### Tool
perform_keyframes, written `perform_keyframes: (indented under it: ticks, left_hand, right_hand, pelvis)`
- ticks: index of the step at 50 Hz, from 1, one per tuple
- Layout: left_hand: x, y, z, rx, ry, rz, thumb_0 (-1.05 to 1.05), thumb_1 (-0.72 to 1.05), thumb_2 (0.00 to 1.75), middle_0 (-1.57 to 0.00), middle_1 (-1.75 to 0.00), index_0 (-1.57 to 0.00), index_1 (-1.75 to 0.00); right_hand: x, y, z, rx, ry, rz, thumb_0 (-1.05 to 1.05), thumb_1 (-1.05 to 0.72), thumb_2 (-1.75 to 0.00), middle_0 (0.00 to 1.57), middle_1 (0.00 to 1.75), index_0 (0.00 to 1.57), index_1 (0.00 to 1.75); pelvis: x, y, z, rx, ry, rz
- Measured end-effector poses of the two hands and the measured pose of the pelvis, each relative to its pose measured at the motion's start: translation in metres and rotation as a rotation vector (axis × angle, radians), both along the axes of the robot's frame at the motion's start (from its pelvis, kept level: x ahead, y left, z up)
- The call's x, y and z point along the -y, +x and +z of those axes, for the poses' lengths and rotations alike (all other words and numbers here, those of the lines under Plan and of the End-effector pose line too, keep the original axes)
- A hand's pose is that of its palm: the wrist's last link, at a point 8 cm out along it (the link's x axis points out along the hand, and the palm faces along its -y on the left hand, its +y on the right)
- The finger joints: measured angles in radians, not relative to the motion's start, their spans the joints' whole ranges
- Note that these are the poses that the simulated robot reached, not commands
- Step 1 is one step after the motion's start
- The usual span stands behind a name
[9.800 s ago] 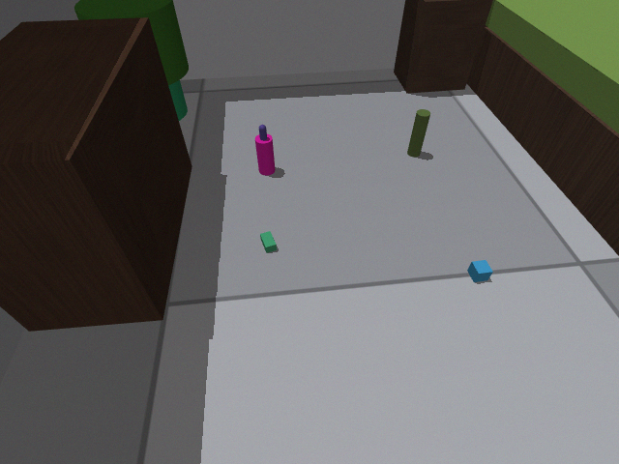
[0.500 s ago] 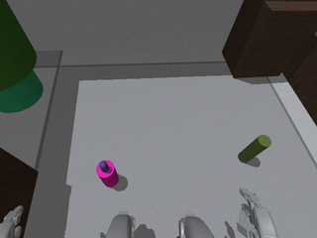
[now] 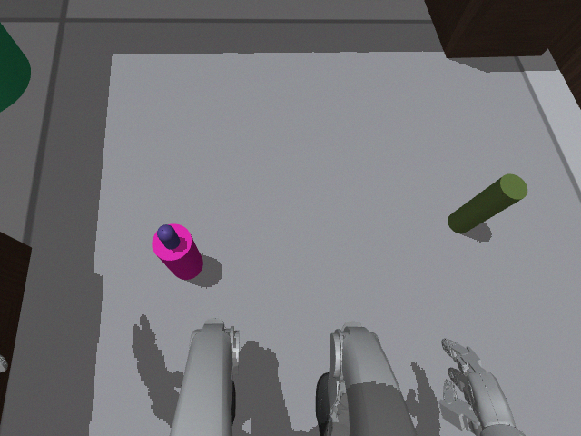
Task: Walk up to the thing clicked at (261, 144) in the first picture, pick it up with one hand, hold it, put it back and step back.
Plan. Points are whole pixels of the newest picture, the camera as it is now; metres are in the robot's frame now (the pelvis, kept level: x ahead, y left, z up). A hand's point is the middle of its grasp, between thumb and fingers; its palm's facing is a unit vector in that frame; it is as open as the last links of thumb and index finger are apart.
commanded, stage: go down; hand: left
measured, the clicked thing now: (177, 249) +0.47 +0.25 -0.41
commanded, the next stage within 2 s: none
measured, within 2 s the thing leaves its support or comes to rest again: neither
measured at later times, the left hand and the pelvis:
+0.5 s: hand out of the picture +0.32 +0.42 -0.09, palm faces +0.28 -0.95 -0.16, open 17.5 cm; pelvis -0.03 -0.01 -0.08, yaw -2 degrees
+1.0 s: hand out of the picture +0.33 +0.43 -0.10, palm faces +0.29 -0.95 -0.14, open 17.7 cm; pelvis -0.03 +0.00 -0.11, yaw -2 degrees
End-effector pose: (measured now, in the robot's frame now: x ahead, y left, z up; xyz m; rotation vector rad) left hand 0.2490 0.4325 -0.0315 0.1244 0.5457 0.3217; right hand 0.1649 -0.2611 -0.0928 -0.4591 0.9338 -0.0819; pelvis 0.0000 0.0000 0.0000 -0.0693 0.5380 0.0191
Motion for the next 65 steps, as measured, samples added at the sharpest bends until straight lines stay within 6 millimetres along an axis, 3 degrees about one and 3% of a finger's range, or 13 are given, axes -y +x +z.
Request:
perform_keyframes:
  ticks: [11, 18, 32, 43, 51, 65]
  left_hand:
    - [-0.017, 0.019, -0.027, 0.128, 0.009, -0.026, -0.01, -0.57, 0.09, -0.06, -0.09, -0.05, -0.1]
    - [-0.022, 0.036, -0.033, 0.169, 0.005, -0.04, -0.01, -0.56, 0.08, -0.06, -0.08, -0.05, -0.09]
    - [-0.039, 0.042, -0.051, 0.222, 0.011, -0.03, -0.01, -0.58, 0.07, -0.06, -0.06, -0.05, -0.07]
    - [-0.039, 0.051, -0.058, 0.252, 0.003, -0.047, -0.01, -0.6, 0.08, -0.06, -0.06, -0.05, -0.08]
    - [-0.045, 0.05, -0.056, 0.275, 0.013, -0.026, -0.01, -0.6, 0.08, -0.06, -0.07, -0.05, -0.08]
    - [-0.047, 0.061, -0.071, 0.308, 0.005, -0.043, -0.01, -0.6, 0.08, -0.06, -0.07, -0.05, -0.08]
  right_hand:
    - [0.011, -0.017, -0.048, -0.064, -0.044, 0.047, 0.01, -0.88, -0.9, 0.2, 0.3, 0.21, 0.3]
    - [0.016, -0.031, -0.063, -0.082, -0.059, 0.03, 0.01, -0.89, -0.9, 0.2, 0.3, 0.21, 0.3]
    - [0.017, -0.045, -0.092, -0.139, -0.072, 0.04, 0.01, -0.9, -0.9, 0.2, 0.3, 0.21, 0.3]
    - [0.015, -0.043, -0.102, -0.112, -0.077, 0.041, 0.01, -0.91, -0.9, 0.2, 0.3, 0.21, 0.3]
    - [0.016, -0.05, -0.112, -0.134, -0.069, 0.053, 0.01, -0.91, -0.9, 0.2, 0.3, 0.21, 0.3]
    - [0.02, -0.061, -0.125, -0.169, -0.089, 0.05, 0.01, -0.9, -0.9, 0.2, 0.3, 0.21, 0.3]
  pelvis:
    - [0.006, -0.018, -0.046, -0.02, -0.012, -0.003]
    - [0.006, -0.023, -0.064, -0.022, -0.021, -0.01]
    - [0.003, -0.027, -0.093, -0.033, -0.031, -0.016]
    - [0.001, -0.031, -0.108, -0.023, -0.04, -0.018]
    - [0.003, -0.033, -0.115, -0.023, -0.035, -0.02]
    - [0.003, -0.035, -0.133, -0.018, -0.041, -0.025]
